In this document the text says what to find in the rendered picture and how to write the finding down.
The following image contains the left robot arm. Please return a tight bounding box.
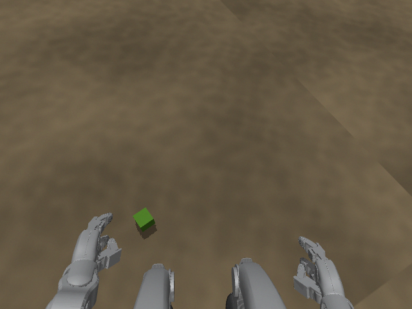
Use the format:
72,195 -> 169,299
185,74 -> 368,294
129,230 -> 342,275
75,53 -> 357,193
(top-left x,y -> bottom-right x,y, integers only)
45,259 -> 99,309

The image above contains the right robot hand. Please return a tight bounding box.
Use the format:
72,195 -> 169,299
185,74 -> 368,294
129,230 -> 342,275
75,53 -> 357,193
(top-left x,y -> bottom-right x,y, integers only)
294,236 -> 345,304

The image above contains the left robot hand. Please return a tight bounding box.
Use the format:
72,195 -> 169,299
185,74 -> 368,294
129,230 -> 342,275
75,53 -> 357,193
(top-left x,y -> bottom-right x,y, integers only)
71,212 -> 122,272

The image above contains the cube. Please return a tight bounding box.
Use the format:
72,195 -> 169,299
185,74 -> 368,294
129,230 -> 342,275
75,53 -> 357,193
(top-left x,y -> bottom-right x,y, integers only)
133,207 -> 155,232

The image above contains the right robot arm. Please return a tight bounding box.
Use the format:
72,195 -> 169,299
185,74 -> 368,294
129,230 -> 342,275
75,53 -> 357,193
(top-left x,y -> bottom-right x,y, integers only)
320,294 -> 354,309

